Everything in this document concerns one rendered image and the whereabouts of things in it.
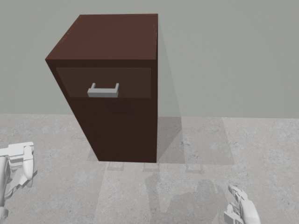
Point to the left robot hand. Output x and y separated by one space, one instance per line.
20 159

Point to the cabinet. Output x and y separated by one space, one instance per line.
118 129

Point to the handle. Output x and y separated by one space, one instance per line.
103 93

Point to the drawer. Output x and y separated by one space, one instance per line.
133 82

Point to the right robot hand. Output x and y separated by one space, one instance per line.
244 213

